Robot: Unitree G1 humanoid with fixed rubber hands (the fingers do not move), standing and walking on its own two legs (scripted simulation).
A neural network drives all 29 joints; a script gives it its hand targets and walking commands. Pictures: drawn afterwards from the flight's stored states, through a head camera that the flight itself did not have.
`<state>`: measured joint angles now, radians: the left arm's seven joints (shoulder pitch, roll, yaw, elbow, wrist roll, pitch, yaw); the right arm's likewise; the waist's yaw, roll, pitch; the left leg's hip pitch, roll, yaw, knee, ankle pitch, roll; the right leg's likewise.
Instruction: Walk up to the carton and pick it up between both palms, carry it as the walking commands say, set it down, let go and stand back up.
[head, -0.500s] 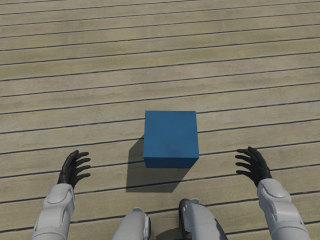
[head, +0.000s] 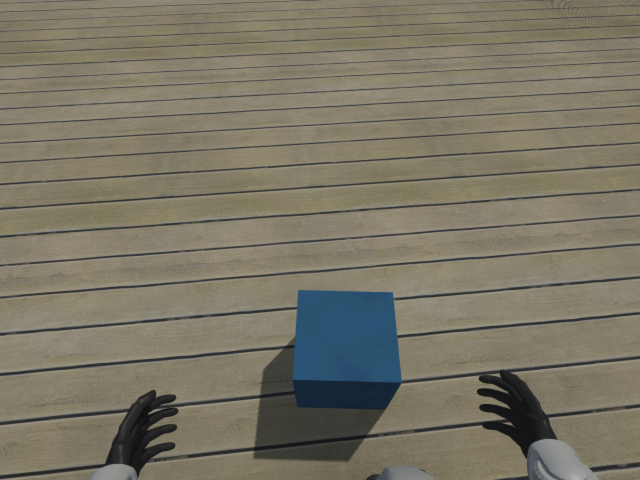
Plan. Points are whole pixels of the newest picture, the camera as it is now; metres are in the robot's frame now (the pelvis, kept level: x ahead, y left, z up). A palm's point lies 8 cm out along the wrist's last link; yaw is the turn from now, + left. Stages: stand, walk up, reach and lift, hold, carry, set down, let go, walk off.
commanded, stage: let go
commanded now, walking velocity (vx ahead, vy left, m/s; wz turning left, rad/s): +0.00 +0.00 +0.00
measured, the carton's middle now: (343, 351) +0.49 -0.07 -0.63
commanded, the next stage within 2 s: stand in 0.14 s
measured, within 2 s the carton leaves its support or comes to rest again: neither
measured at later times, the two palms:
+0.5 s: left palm (130, 449) +0.17 +0.25 -0.08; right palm (559, 416) +0.18 -0.29 -0.06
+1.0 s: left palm (129, 465) +0.16 +0.25 -0.08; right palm (568, 439) +0.16 -0.30 -0.07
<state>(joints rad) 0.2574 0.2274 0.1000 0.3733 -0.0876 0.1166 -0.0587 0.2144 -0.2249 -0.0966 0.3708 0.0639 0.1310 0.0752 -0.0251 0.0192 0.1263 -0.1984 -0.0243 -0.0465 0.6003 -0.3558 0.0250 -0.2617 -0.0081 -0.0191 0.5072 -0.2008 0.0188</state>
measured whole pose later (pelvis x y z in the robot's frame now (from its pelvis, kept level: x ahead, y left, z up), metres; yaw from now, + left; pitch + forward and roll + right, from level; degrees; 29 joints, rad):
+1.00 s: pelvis +0.03 -0.01 +0.00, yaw +0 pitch -1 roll -1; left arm 0.25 0.23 0.10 0.69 -0.03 0.00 0.00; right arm 0.22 -0.31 -0.10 0.68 0.02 0.00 0.01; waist -0.03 0.03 -0.07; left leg -0.19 -0.02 -0.05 0.60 -0.39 0.02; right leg -0.29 -0.01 -0.02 0.58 -0.27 0.02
